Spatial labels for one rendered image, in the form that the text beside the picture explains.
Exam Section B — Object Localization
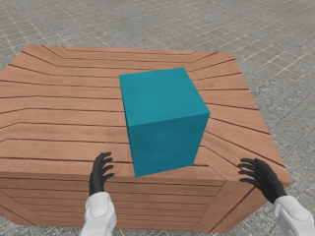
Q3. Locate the carton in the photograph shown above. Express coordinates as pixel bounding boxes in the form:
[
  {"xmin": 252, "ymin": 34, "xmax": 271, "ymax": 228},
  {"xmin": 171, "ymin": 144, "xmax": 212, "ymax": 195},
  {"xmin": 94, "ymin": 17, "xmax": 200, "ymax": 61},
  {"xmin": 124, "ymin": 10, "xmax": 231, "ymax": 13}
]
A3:
[{"xmin": 119, "ymin": 67, "xmax": 211, "ymax": 178}]

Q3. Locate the robot right forearm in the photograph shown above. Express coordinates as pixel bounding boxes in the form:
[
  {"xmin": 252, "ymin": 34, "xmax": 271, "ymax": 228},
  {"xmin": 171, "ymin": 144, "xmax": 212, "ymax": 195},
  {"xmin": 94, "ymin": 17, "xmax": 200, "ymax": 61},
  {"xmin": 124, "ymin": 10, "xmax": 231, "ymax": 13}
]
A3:
[{"xmin": 273, "ymin": 196, "xmax": 315, "ymax": 236}]

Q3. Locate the robot left forearm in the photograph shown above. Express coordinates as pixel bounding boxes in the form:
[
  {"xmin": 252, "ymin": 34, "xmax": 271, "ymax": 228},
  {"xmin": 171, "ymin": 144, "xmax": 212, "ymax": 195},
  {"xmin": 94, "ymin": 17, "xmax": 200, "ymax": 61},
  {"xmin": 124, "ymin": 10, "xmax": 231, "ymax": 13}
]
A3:
[{"xmin": 79, "ymin": 192, "xmax": 117, "ymax": 236}]

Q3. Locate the robot right hand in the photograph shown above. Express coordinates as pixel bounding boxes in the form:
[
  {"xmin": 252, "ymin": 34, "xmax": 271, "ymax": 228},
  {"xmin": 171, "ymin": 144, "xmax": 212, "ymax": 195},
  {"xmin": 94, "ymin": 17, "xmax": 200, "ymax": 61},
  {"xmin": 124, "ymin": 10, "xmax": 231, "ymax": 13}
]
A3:
[{"xmin": 237, "ymin": 158, "xmax": 287, "ymax": 204}]

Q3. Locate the robot left hand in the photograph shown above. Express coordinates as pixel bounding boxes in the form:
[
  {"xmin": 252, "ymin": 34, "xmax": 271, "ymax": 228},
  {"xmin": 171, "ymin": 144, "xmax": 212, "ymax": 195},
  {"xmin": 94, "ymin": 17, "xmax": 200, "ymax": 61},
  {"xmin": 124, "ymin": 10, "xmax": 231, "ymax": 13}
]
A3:
[{"xmin": 89, "ymin": 151, "xmax": 114, "ymax": 196}]

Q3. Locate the pedestal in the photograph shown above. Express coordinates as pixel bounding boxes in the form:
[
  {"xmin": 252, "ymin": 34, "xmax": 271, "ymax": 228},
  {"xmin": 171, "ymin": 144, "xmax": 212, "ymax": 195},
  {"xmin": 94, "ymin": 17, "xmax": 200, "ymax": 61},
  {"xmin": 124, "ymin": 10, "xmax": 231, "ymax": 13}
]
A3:
[{"xmin": 0, "ymin": 44, "xmax": 292, "ymax": 233}]

